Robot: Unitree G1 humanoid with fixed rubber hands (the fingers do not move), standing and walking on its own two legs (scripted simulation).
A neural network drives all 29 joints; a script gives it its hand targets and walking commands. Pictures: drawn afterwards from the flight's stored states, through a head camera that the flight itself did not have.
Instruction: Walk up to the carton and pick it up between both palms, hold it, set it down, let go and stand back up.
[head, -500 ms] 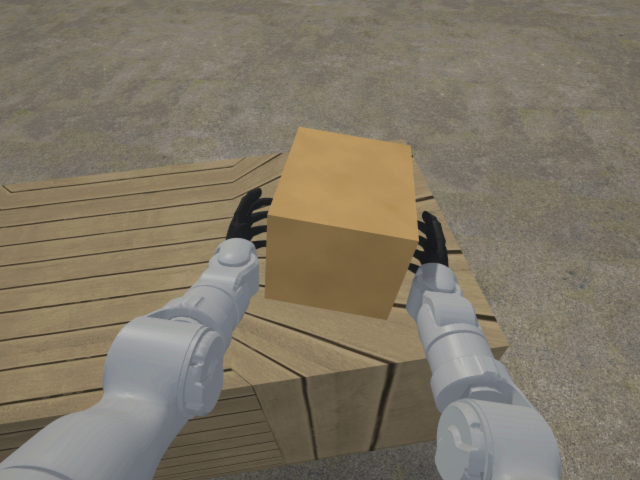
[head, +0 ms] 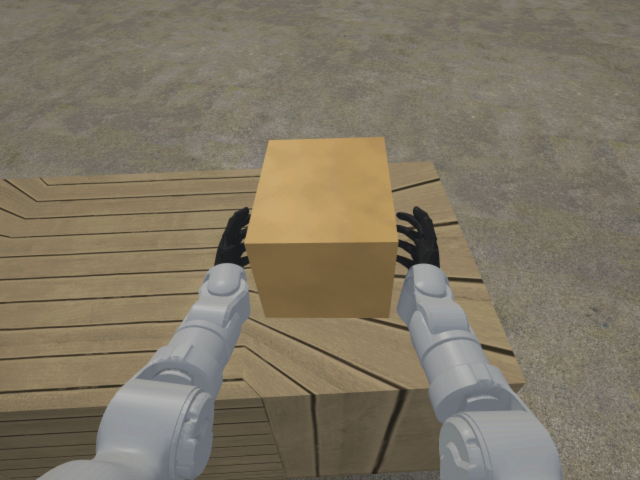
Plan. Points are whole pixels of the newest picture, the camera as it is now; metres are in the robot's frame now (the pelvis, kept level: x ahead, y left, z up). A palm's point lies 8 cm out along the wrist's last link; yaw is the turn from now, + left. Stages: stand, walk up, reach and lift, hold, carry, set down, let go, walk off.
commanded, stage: reach and lift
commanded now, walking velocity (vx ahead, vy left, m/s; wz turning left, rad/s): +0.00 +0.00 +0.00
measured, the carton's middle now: (326, 225) +0.45 -0.03 +0.09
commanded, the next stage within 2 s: hold in 1.80 s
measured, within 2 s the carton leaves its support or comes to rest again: neither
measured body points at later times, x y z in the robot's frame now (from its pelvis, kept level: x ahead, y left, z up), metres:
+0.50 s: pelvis +0.02 +0.01 +0.01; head +0.00 +0.02 +0.46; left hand +0.40 +0.11 +0.09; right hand +0.39 -0.15 +0.10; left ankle +0.00 +0.14 -0.73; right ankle +0.02 -0.13 -0.73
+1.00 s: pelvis -0.01 +0.01 +0.01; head -0.08 +0.04 +0.46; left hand +0.36 +0.14 +0.17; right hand +0.34 -0.12 +0.17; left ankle +0.00 +0.14 -0.73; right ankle +0.02 -0.13 -0.73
